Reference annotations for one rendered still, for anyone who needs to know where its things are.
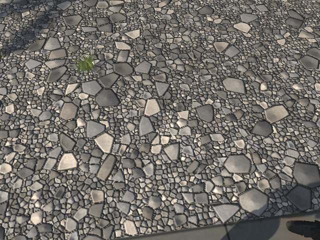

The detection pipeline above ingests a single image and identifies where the robot right hand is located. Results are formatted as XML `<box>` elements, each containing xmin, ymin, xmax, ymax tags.
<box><xmin>286</xmin><ymin>220</ymin><xmax>320</xmax><ymax>240</ymax></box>

